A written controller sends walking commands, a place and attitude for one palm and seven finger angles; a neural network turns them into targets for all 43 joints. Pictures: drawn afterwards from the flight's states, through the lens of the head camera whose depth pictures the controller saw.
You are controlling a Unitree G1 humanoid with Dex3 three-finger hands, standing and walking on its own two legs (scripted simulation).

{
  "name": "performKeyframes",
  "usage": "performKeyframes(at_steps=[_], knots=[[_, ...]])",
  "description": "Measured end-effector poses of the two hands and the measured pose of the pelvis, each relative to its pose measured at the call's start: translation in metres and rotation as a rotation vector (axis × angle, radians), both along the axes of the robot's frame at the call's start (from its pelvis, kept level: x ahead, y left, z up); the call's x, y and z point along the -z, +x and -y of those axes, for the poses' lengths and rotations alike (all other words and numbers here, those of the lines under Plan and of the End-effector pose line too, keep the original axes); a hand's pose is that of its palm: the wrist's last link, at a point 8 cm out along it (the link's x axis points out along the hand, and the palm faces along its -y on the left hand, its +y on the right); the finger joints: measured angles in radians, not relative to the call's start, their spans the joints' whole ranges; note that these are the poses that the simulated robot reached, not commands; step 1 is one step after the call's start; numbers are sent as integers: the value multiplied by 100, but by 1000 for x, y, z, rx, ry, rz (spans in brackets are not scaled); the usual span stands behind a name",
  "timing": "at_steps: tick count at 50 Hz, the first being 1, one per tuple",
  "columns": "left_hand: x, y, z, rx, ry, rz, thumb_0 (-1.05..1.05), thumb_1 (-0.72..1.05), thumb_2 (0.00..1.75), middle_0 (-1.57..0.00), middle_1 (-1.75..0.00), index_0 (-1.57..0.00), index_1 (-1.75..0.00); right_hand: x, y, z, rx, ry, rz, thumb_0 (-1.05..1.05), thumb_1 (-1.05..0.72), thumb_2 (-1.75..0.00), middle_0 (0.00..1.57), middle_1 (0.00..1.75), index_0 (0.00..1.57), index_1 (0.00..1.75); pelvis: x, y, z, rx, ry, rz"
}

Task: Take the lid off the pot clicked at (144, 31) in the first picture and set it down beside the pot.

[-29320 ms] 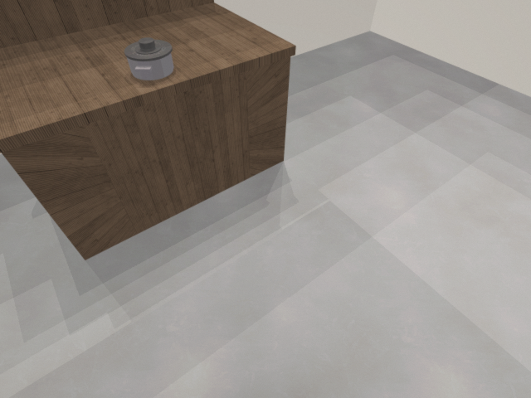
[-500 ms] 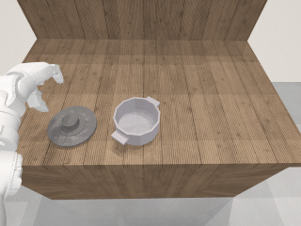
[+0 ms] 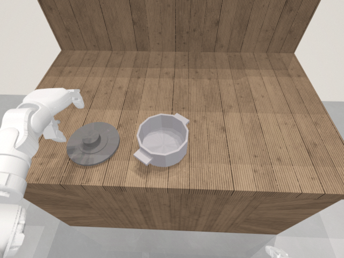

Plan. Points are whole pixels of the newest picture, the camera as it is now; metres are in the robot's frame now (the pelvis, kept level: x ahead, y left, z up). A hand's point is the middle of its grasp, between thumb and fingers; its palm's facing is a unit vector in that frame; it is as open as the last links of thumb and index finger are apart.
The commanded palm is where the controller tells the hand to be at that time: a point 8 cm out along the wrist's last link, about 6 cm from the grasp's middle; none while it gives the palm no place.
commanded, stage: draw the hand back to the body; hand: left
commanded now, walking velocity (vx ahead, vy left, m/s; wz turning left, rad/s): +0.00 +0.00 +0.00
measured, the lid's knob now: (91, 138) +0.46 +0.28 -0.06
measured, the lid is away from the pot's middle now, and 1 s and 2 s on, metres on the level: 0.23 0.23 0.23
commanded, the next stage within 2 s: step back with the hand held close in 1.78 s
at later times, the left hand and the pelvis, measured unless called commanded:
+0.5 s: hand (70, 118) +0.36 +0.23 +0.15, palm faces +0.38 -0.88 -0.29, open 10.1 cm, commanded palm +0.31 +0.26 +0.17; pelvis +0.02 -0.04 +0.00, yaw -1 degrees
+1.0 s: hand (59, 155) +0.27 +0.21 +0.16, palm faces +0.43 -0.86 -0.28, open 7.8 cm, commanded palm +0.22 +0.24 +0.17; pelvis +0.00 -0.05 +0.00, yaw +0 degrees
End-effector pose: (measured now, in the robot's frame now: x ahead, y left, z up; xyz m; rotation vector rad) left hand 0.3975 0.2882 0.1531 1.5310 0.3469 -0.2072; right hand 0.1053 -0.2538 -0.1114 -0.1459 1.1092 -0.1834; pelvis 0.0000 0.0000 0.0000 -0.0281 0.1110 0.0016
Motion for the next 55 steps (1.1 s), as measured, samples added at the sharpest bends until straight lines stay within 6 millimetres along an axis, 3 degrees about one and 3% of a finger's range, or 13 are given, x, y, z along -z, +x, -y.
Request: performKeyframes(at_steps=[1, 4, 7, 10, 12, 16, 23, 29, 40, 55], knots=[[-1, -3, 3, 14, 6, 5, 0, 0, 64, -36, -87, -36, -87, -1, 4, 0, -7, 0, 11, 0, -91, -90, 20, 30, 20, 30, 0, 0, 0, -2, 0, 3], [-7, -14, 16, -19, -475, 224, 0, 0, 63, -36, -87, -36, -87, -6, 12, -3, -32, -15, 72, 1, -91, -90, 20, 30, 20, 30, -1, 0, 3, -2, 3, 46], [0, -22, 22, -111, -850, 413, 0, -1, 63, -36, -87, -36, -87, -11, 17, -5, -47, -31, 101, 0, -91, -90, 20, 30, 20, 30, -2, 3, 9, 10, 6, 75], [8, -26, 21, -216, -1049, 528, -1, 0, 64, -36, -87, -36, -86, -18, 18, -2, -47, -55, 128, 1, -91, -90, 20, 30, 20, 30, -3, 8, 17, 16, 5, 94], [3, -29, 22, -240, -1112, 604, -1, 1, 64, -36, -86, -35, -85, -22, 19, 3, -48, -69, 156, 1, -90, -90, 20, 30, 20, 30, -3, 11, 20, 17, 4, 105], [-14, -40, 20, -249, -1152, 717, -1, 6, 65, -35, -83, -34, -82, -22, 21, 14, -42, -70, 195, 1, -90, -90, 20, 30, 20, 30, -4, 19, 25, 23, 1, 113], [-2, -64, 19, -337, -1152, 711, 0, 19, 69, -32, -75, -32, -74, -15, 26, 35, -41, -70, 177, 1, -90, -90, 20, 30, 20, 30, -3, 23, 35, 18, 3, 114], [-14, -87, 23, -328, -1133, 770, 0, 32, 73, -30, -67, -30, -66, -17, 43, 42, -64, -65, 225, 1, -90, -90, 20, 30, 20, 30, -4, 24, 43, 14, 7, 122], [-14, -130, 33, -338, -1138, 787, 0, 56, 80, -26, -51, -26, -50, -31, 70, 35, -106, -31, 357, 1, -90, -90, 20, 30, 20, 30, -4, 12, 52, 8, 13, 156], [-14, -185, 35, -347, -1126, 802, 1, 85, 89, -21, -33, -21, -33, -33, 59, 22, -137, -1, 397, 1, -90, -90, 20, 30, 20, 30, -4, -5, 52, 6, 14, 188]])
